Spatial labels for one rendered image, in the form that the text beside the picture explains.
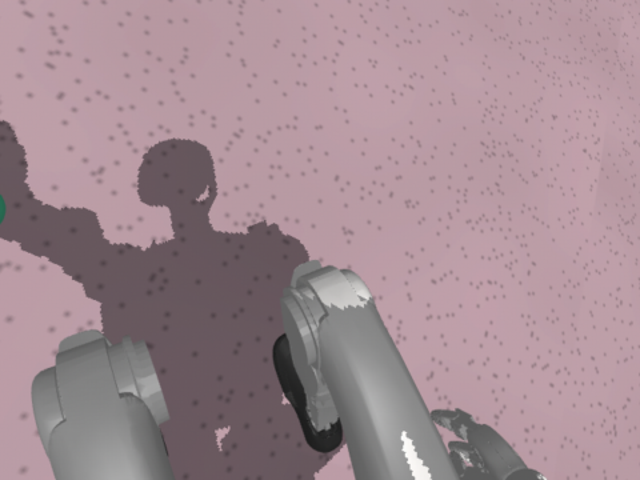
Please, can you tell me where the right robot hand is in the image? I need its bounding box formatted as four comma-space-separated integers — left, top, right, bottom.
431, 408, 528, 480

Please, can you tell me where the ball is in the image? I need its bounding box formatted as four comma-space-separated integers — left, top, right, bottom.
0, 194, 6, 224

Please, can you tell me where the right robot foot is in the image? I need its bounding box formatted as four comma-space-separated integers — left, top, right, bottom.
273, 334, 343, 453

